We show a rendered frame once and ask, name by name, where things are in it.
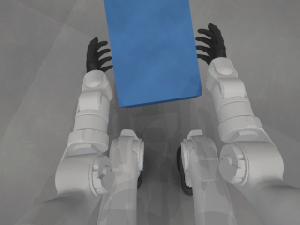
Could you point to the robot left forearm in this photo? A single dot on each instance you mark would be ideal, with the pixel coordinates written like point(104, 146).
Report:
point(92, 117)

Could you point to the robot right forearm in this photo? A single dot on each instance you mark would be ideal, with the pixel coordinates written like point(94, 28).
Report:
point(234, 114)

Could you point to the carton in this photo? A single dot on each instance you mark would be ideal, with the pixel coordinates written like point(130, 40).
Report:
point(153, 50)

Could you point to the robot right hand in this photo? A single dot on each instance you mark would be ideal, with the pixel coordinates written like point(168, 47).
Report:
point(216, 44)

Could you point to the robot right upper arm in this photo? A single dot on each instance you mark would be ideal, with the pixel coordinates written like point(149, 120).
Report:
point(256, 169)

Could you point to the robot left upper arm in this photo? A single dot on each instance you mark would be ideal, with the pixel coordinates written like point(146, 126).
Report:
point(81, 181)

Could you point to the robot right shin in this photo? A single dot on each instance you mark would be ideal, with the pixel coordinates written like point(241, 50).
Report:
point(211, 143)

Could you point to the robot left hand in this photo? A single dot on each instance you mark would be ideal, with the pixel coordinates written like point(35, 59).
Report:
point(93, 62)

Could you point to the right robot thigh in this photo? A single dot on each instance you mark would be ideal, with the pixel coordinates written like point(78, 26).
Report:
point(212, 203)

